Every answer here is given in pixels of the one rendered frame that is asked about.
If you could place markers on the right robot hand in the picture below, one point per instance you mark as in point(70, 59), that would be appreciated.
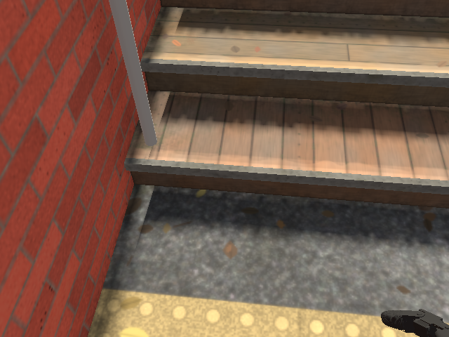
point(422, 323)

